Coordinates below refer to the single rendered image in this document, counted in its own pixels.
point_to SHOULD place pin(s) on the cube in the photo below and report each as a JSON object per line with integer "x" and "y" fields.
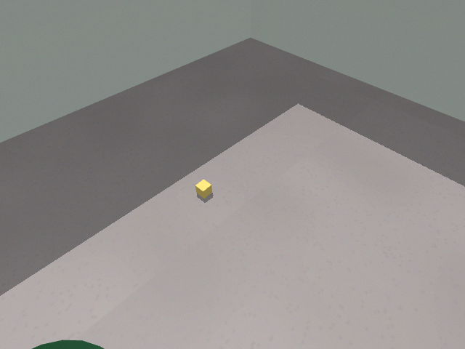
{"x": 203, "y": 188}

